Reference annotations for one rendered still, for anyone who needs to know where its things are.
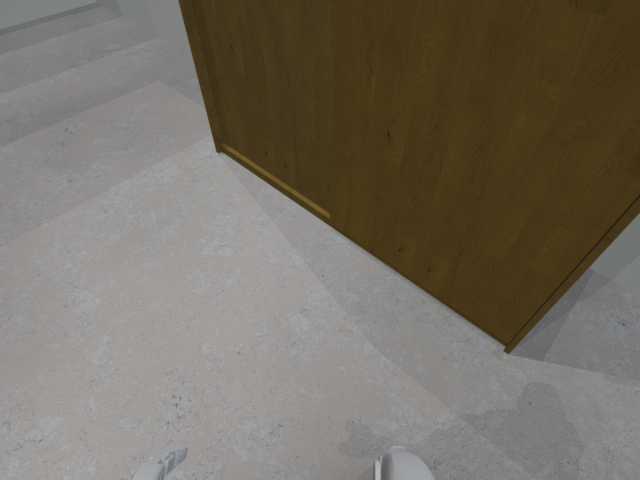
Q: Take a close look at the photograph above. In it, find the wardrobe door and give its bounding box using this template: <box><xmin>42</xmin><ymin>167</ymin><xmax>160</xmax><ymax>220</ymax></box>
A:
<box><xmin>329</xmin><ymin>0</ymin><xmax>640</xmax><ymax>344</ymax></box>
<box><xmin>191</xmin><ymin>0</ymin><xmax>337</xmax><ymax>213</ymax></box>

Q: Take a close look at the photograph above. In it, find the robot right thigh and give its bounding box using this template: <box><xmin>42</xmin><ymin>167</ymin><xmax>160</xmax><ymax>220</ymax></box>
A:
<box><xmin>373</xmin><ymin>451</ymin><xmax>435</xmax><ymax>480</ymax></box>

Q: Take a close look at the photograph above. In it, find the left robot hand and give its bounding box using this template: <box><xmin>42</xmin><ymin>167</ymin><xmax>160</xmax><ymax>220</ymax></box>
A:
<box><xmin>131</xmin><ymin>446</ymin><xmax>188</xmax><ymax>480</ymax></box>

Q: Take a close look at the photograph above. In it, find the robot right shin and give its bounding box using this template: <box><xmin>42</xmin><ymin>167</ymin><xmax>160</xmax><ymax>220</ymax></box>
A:
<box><xmin>386</xmin><ymin>446</ymin><xmax>407</xmax><ymax>454</ymax></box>

